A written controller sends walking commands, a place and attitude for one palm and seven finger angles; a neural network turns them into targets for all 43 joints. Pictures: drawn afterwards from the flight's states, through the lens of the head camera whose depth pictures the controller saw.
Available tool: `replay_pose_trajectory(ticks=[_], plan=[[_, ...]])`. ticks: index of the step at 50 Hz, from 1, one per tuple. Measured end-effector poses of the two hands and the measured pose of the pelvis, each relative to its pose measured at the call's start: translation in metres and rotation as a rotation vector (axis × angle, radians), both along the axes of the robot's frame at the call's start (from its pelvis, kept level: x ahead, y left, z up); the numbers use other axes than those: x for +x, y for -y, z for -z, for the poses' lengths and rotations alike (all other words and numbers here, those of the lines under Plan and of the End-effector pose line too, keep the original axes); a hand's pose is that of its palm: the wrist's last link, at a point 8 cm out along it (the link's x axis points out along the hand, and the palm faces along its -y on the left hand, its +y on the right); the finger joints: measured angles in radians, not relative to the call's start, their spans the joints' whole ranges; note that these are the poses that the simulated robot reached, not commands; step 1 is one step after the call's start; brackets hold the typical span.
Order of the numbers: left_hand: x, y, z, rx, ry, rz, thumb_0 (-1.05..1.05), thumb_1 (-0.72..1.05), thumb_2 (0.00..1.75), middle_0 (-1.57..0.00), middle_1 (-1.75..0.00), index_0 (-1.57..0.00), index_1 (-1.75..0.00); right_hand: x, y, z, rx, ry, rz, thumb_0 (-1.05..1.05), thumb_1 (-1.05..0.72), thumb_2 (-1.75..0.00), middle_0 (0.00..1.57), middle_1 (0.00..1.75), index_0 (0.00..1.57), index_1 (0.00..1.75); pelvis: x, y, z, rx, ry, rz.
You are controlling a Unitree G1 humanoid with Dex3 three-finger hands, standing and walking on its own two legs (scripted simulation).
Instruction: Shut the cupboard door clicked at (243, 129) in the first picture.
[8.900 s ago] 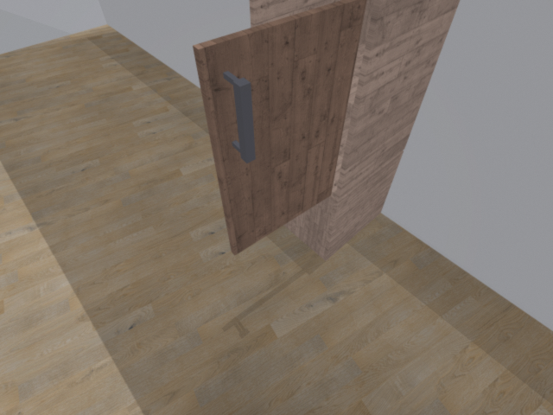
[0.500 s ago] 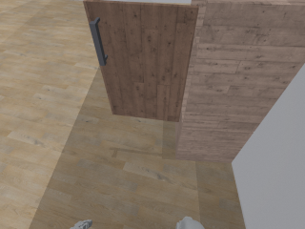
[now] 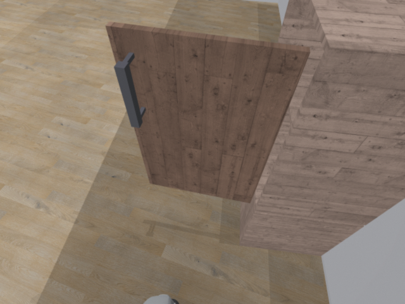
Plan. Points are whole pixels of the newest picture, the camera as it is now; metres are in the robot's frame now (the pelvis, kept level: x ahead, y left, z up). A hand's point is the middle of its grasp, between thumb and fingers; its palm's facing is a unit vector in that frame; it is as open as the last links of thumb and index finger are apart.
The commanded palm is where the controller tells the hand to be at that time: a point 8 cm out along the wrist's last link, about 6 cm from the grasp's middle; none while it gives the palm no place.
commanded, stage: come to a stop and stand still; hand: left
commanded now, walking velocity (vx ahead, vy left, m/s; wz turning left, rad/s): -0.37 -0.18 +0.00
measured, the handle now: (133, 92) +0.51 +0.21 +0.12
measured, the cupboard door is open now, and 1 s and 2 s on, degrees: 85 85 85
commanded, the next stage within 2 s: look again from close up in 1.02 s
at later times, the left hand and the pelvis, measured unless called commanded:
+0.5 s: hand out of the picture +0.09 +0.18 -0.17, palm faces -0.01 -0.96 -0.28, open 7.3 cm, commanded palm none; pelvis +0.01 -0.03 -0.01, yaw -2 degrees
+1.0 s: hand out of the picture +0.03 +0.12 -0.17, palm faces +0.01 -0.98 -0.18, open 7.3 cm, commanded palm none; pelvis +0.03 -0.05 +0.01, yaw -2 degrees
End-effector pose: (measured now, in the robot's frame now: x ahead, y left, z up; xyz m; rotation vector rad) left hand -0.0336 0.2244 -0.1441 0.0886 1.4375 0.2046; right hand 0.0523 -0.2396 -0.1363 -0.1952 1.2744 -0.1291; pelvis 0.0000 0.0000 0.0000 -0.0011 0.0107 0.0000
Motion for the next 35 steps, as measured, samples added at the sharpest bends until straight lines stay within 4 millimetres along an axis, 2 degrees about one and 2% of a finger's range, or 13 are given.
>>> replay_pose_trajectory(ticks=[3, 6, 8, 11, 17, 21, 24, 28, 32, 35], plan=[[0.005, -0.009, 0.017, -0.018, -0.062, -0.007, -0.01, 0.92, 0.9, -0.2, -0.3, -0.2, -0.3, 0.041, -0.012, 0.002, -0.034, 0.058, -0.02, 0.01, -0.93, -0.9, 0.19, 0.3, 0.2, 0.3, 0.022, -0.013, 0.01, -0.002, 0.005, 0.006], [0.019, -0.013, 0.019, -0.022, -0.092, 0.004, 0.0, 0.91, 0.9, -0.2, -0.3, -0.2, -0.3, 0.067, -0.027, -0.003, -0.04, 0.085, -0.022, 0.01, -0.92, -0.9, 0.19, 0.3, 0.2, 0.3, 0.031, -0.019, 0.009, 0.006, 0.007, 0.023], [0.033, -0.017, 0.016, -0.02, -0.086, 0.02, 0.0, 0.91, 0.9, -0.2, -0.3, -0.2, -0.3, 0.076, -0.033, -0.004, -0.035, 0.098, -0.012, 0.01, -0.92, -0.9, 0.19, 0.3, 0.2, 0.3, 0.032, -0.021, 0.006, -0.004, 0.006, 0.029], [0.058, -0.023, 0.011, -0.003, -0.041, 0.044, 0.0, 0.91, 0.9, -0.2, -0.3, -0.2, -0.3, 0.078, -0.035, -0.005, -0.025, 0.103, 0.009, 0.0, -0.91, -0.9, 0.2, 0.3, 0.2, 0.3, 0.029, -0.02, 0.003, -0.015, 0.002, 0.042], [0.107, -0.028, -0.001, 0.056, 0.102, 0.091, 0.0, 0.91, 0.9, -0.2, -0.3, -0.2, -0.3, 0.052, -0.016, 0.002, -0.014, 0.06, 0.045, 0.0, -0.91, -0.9, 0.2, 0.3, 0.21, 0.3, 0.019, -0.006, 0.003, -0.021, -0.001, 0.056], [0.124, -0.017, -0.009, 0.1, 0.191, 0.124, 0.0, 0.91, 0.9, -0.19, -0.3, -0.2, -0.3, 0.027, 0.01, 0.016, 0.004, 0.023, 0.077, 0.0, -0.91, -0.9, 0.2, 0.3, 0.21, 0.3, 0.015, 0.013, 0.01, -0.004, 0.003, 0.049], [0.123, -0.004, -0.01, 0.117, 0.205, 0.147, 0.0, 0.91, 0.9, -0.19, -0.3, -0.2, -0.3, 0.007, 0.029, 0.023, 0.015, -0.014, 0.109, 0.0, -0.91, -0.9, 0.2, 0.3, 0.2, 0.3, 0.013, 0.025, 0.013, 0.01, 0.01, 0.044], [0.117, 0.018, -0.013, 0.082, 0.182, 0.161, 0.0, 0.91, 0.9, -0.19, -0.3, -0.2, -0.3, -0.017, 0.043, 0.016, 0.006, -0.067, 0.139, 0.01, -0.91, -0.9, 0.2, 0.3, 0.2, 0.3, 0.015, 0.033, 0.005, 0.016, 0.01, 0.046], [0.114, 0.036, -0.003, 0.028, 0.165, 0.159, 0.0, 0.91, 0.9, -0.2, -0.3, -0.2, -0.3, -0.037, 0.046, 0.011, -0.013, -0.1, 0.15, 0.01, -0.91, -0.9, 0.19, 0.3, 0.2, 0.3, 0.019, 0.037, 0.005, 0.002, 0.005, 0.046], [0.111, 0.04, 0.003, 0.014, 0.158, 0.129, 0.0, 0.93, 0.9, -0.2, -0.3, -0.21, -0.3, -0.05, 0.04, 0.008, -0.018, -0.143, 0.137, 0.01, -0.91, -0.9, 0.19, 0.3, 0.2, 0.3, 0.019, 0.04, 0.005, -0.005, 0.009, 0.038]])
